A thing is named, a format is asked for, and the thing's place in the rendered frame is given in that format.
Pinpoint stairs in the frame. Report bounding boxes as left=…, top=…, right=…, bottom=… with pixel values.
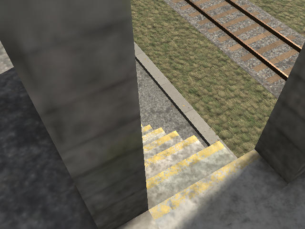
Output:
left=141, top=124, right=235, bottom=210

